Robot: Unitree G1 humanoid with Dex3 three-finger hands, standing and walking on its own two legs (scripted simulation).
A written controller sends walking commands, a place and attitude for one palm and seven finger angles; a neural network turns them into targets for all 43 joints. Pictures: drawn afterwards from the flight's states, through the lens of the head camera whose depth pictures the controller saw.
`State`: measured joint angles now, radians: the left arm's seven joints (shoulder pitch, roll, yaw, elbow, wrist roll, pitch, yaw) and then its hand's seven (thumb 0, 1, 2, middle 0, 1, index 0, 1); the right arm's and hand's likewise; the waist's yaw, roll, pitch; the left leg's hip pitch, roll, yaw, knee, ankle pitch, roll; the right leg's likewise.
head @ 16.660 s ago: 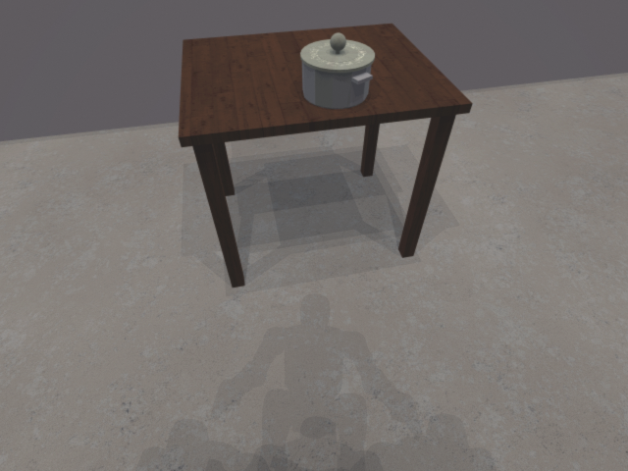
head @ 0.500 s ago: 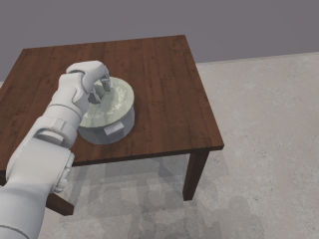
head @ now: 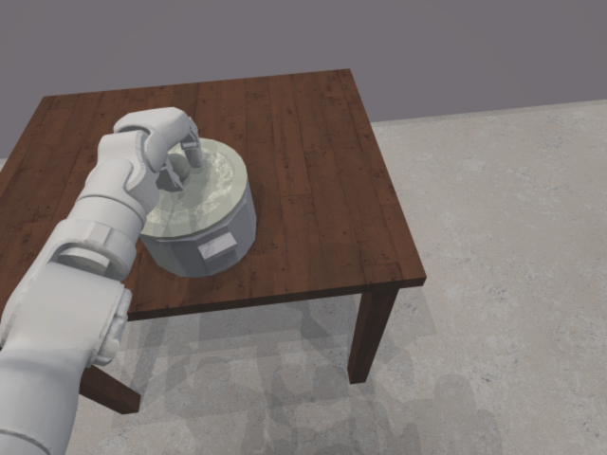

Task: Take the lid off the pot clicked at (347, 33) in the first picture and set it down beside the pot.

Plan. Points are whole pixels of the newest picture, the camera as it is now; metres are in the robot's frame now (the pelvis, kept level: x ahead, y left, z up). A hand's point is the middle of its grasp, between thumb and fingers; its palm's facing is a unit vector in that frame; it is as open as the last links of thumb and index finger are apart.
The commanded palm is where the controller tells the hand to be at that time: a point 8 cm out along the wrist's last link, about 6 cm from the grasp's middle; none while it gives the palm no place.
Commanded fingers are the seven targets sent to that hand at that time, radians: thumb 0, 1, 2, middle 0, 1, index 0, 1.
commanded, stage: lift the lid straight up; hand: left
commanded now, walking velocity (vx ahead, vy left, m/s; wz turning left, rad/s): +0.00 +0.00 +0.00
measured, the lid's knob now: (174, 168) +0.50 +0.17 +0.10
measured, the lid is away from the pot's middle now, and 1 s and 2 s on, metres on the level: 0.00 0.01 0.03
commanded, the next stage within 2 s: move the lid sideways beside the pot in 1.68 s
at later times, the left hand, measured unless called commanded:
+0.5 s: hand (159, 145) +0.47 +0.16 +0.17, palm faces -0.31 -0.06 -0.95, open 7.0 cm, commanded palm +0.47 +0.16 +0.23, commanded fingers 0.00 0.82 0.69 -0.91 -1.06 -0.92 -1.06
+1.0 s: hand (141, 117) +0.48 +0.17 +0.21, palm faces -0.28 -0.08 -0.96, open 7.0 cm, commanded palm +0.47 +0.17 +0.27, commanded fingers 0.00 0.82 0.69 -0.91 -1.06 -0.92 -1.06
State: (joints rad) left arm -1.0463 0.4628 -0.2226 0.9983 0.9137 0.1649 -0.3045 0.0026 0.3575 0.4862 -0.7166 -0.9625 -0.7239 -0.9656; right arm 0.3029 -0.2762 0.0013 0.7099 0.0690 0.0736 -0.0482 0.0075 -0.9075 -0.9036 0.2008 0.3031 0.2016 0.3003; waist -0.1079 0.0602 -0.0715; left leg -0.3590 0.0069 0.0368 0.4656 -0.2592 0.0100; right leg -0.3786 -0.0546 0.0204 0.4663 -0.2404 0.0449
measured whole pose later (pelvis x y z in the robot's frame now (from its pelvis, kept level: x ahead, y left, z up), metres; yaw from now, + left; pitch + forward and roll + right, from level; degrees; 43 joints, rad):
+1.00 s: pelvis -0.01 +0.00 +0.00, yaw +1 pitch +7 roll +0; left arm -1.23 0.50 -0.23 1.01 0.92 0.23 -0.45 0.00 0.36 0.49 -0.72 -0.96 -0.72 -0.96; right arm 0.28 -0.29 0.02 0.70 0.07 0.06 -0.04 0.01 -0.91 -0.90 0.20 0.30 0.20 0.30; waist -0.10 0.06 -0.06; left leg -0.31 0.00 0.03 0.43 -0.23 0.01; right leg -0.33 -0.06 0.01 0.44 -0.22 0.05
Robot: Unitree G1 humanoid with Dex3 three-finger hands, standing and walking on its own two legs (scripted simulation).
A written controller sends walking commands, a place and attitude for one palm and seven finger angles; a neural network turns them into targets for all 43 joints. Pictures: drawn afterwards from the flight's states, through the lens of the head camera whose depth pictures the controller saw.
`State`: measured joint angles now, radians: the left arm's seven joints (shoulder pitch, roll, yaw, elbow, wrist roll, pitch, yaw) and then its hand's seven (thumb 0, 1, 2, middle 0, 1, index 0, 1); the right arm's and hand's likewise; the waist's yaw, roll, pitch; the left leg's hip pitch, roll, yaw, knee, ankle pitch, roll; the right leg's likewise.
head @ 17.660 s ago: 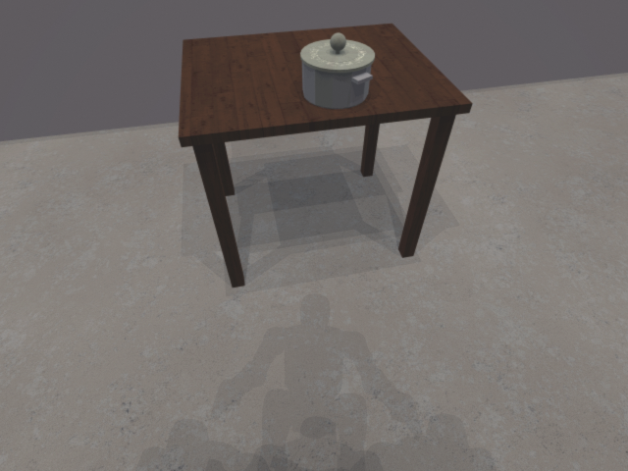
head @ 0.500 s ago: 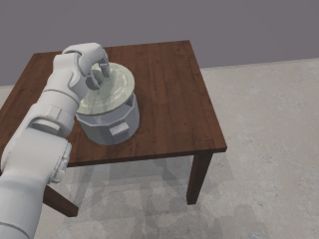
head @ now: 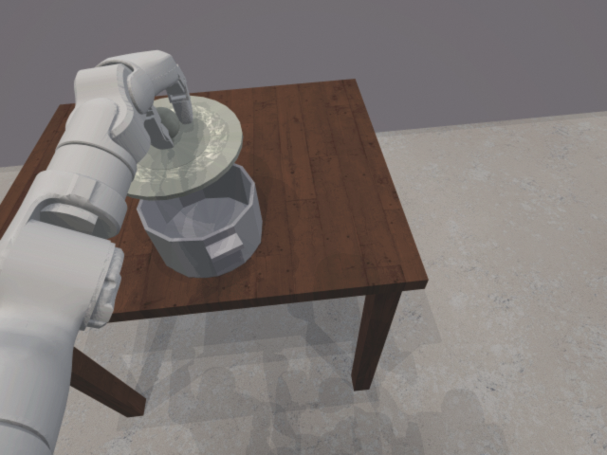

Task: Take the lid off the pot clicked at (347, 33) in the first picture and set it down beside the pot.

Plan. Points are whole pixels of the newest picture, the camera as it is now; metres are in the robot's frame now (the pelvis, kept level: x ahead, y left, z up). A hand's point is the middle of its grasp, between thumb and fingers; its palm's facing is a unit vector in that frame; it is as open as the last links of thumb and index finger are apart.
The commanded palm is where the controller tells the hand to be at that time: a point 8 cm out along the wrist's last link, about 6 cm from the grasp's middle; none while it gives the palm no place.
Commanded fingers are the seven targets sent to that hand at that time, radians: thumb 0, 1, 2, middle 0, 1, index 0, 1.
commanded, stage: lift the lid straight up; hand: left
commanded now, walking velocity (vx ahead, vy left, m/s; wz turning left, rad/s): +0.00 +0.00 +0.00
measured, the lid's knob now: (162, 123) +0.51 +0.17 +0.18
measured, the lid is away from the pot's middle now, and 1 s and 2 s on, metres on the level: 0.01 0.03 0.14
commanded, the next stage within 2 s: move the lid sideways beside the pot in 0.68 s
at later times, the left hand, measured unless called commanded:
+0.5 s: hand (143, 93) +0.48 +0.16 +0.25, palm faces -0.26 -0.06 -0.96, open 7.0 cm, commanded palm +0.48 +0.16 +0.31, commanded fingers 0.00 0.82 0.69 -0.91 -1.06 -0.92 -1.06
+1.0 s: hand (137, 87) +0.50 +0.17 +0.24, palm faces -0.25 -0.07 -0.97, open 7.0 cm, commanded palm +0.49 +0.19 +0.31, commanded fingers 0.00 0.82 0.69 -0.91 -1.06 -0.92 -1.06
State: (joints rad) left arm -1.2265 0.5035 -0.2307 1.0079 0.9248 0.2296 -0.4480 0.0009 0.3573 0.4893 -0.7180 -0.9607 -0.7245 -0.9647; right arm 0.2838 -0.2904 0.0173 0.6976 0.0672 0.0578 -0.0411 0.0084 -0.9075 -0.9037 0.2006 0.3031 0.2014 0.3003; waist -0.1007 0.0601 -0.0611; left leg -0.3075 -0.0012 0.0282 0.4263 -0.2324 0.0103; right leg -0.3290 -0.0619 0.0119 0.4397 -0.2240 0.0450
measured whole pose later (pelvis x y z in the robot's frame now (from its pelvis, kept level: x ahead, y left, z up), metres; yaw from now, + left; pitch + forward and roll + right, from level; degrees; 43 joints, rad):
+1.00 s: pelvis +0.00 +0.00 +0.00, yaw +0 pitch +8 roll +0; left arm -1.36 0.57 -0.21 1.06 0.98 0.25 -0.50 0.00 0.36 0.49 -0.72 -0.96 -0.72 -0.96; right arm 0.29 -0.29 0.02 0.69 0.06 0.07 -0.05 0.01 -0.91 -0.90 0.20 0.30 0.20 0.30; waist -0.12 0.05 -0.06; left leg -0.33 0.00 0.03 0.41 -0.23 0.01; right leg -0.35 -0.06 0.02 0.42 -0.21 0.04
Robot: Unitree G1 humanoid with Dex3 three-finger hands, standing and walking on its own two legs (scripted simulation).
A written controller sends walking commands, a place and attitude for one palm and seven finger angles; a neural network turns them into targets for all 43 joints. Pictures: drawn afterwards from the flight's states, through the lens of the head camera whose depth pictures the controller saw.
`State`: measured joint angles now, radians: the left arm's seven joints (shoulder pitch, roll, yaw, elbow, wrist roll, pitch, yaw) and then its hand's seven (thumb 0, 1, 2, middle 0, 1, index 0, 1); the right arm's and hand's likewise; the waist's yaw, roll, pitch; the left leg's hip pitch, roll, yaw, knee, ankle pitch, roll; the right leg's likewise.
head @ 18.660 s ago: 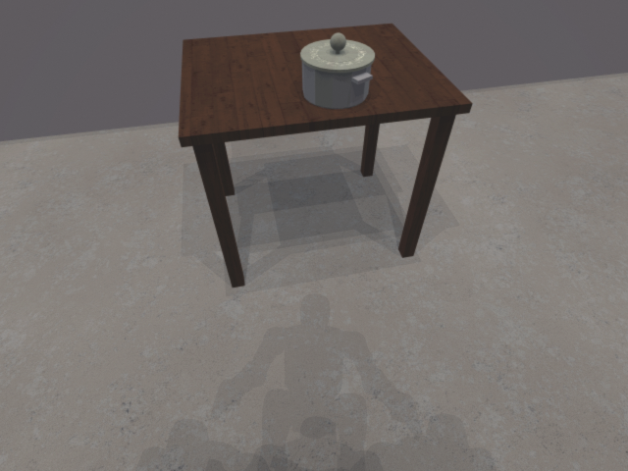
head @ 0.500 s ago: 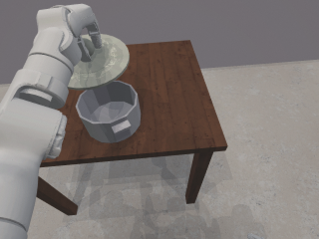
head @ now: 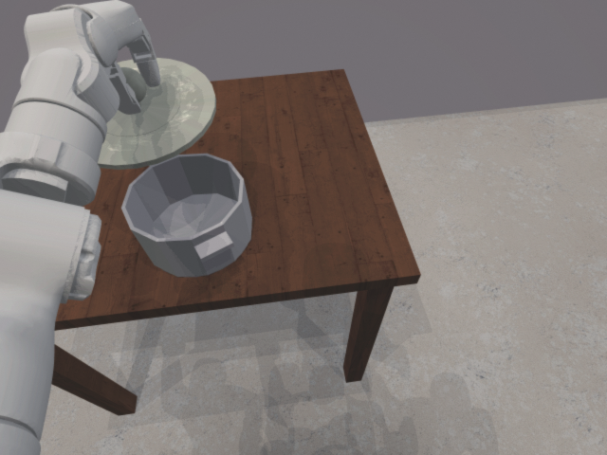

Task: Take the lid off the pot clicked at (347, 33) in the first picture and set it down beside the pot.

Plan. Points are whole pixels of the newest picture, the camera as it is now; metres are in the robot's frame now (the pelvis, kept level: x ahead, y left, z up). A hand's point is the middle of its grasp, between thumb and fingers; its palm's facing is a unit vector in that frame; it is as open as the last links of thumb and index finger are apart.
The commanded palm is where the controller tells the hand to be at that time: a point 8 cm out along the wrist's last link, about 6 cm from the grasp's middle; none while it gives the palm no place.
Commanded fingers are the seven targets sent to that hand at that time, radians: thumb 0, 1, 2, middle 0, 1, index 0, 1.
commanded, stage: move the lid sideways beside the pot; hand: left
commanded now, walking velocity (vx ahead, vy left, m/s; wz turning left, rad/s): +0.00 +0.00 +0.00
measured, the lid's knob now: (127, 86) +0.53 +0.18 +0.22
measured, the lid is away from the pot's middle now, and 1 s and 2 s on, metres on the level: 0.03 0.14 0.23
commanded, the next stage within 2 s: lower the lid onto the table in 1.96 s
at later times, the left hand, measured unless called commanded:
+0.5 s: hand (54, 97) +0.48 +0.24 +0.24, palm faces -0.27 -0.07 -0.96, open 7.0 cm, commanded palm +0.48 +0.25 +0.31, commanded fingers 0.00 0.82 0.69 -0.91 -1.06 -0.92 -1.06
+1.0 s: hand (10, 107) +0.47 +0.29 +0.24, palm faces -0.29 -0.09 -0.95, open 7.0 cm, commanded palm +0.48 +0.31 +0.31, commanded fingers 0.00 0.82 0.69 -0.91 -1.06 -0.92 -1.06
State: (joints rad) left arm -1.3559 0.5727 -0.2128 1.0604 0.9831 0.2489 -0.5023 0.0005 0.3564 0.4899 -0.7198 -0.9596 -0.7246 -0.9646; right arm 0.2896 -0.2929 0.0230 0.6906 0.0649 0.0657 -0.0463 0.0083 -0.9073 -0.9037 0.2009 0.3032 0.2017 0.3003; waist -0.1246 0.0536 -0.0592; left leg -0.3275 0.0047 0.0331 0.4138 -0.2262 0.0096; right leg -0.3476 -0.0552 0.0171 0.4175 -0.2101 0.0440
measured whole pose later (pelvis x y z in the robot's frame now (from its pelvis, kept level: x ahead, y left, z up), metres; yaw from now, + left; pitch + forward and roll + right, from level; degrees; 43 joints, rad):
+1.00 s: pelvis +0.00 +0.01 +0.00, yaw +1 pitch +8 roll -1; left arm -1.28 0.81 -0.15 1.05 0.97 0.07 -0.56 0.00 0.36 0.49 -0.72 -0.96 -0.73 -0.96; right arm 0.29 -0.31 0.03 0.69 0.10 0.13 -0.06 0.01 -0.91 -0.90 0.20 0.30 0.20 0.30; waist -0.12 0.04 -0.04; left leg -0.35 0.00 0.01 0.46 -0.25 0.02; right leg -0.33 -0.06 0.00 0.39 -0.20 0.05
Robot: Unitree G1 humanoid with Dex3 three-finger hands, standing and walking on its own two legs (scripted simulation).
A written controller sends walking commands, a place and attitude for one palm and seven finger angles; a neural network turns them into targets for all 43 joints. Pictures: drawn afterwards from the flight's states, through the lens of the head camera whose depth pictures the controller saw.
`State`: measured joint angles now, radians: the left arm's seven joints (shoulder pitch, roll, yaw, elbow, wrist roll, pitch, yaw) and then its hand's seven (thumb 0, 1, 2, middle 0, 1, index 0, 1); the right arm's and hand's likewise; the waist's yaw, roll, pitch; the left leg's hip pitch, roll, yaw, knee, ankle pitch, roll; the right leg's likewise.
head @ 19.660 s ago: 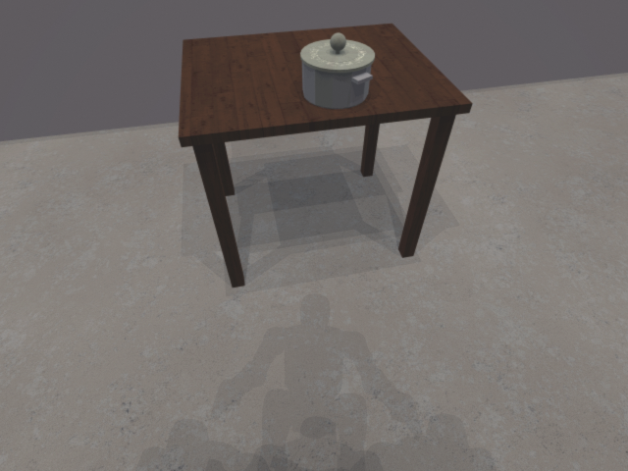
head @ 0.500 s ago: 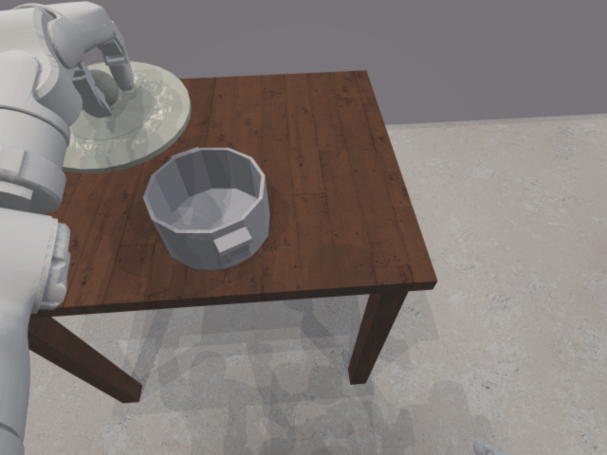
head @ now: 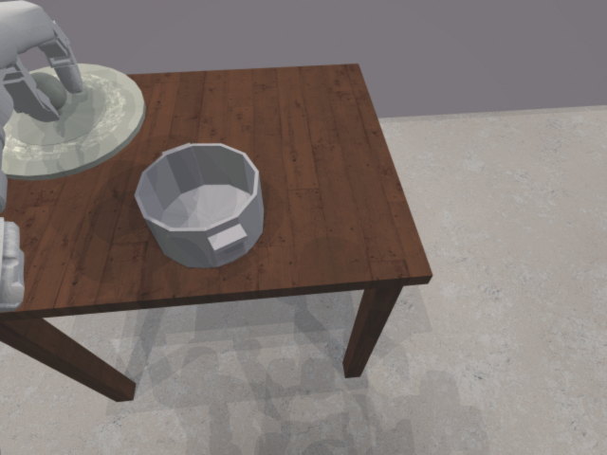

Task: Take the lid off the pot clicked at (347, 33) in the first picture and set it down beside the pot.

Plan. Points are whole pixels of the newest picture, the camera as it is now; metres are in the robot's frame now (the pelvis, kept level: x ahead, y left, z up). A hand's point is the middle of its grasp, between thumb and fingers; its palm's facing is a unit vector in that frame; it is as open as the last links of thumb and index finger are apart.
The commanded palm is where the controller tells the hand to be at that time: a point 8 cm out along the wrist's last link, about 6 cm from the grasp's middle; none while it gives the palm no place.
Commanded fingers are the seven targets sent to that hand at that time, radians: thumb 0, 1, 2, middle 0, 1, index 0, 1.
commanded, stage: move the lid sideways beside the pot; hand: left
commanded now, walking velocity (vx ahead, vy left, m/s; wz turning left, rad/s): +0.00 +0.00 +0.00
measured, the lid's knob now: (44, 92) +0.50 +0.28 +0.22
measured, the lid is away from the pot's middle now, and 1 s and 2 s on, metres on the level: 0.14 0.23 0.22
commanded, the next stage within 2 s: lower the lid onto the table in 0.96 s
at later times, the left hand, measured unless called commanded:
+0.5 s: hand out of the picture +0.47 +0.33 +0.24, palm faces -0.29 -0.09 -0.95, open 7.0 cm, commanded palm +0.48 +0.34 +0.31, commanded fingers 0.00 0.82 0.69 -0.91 -1.06 -0.92 -1.06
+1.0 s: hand out of the picture +0.46 +0.36 +0.23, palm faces -0.31 -0.10 -0.95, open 7.0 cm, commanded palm +0.49 +0.36 +0.31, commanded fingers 0.00 0.82 0.69 -0.91 -1.06 -0.92 -1.06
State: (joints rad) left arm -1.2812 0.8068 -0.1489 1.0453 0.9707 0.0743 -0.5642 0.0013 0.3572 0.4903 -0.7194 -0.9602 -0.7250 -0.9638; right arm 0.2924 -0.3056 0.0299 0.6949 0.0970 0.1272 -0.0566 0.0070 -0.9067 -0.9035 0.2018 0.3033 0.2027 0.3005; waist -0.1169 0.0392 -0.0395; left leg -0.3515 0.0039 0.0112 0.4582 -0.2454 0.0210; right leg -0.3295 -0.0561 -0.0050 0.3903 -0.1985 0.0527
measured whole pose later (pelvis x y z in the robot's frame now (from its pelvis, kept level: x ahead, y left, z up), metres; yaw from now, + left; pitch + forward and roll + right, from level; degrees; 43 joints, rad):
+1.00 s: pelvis +0.01 +0.00 +0.00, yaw +0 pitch +10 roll -2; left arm -1.29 0.99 -0.12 1.08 0.99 0.01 -0.59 0.00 0.36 0.49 -0.72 -0.96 -0.72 -0.96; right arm 0.29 -0.31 0.05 0.71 0.12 0.16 -0.08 0.00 -0.91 -0.90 0.20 0.30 0.20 0.30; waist -0.11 0.03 -0.01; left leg -0.41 0.02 -0.01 0.52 -0.28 0.02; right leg -0.35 -0.04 -0.02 0.40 -0.21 0.05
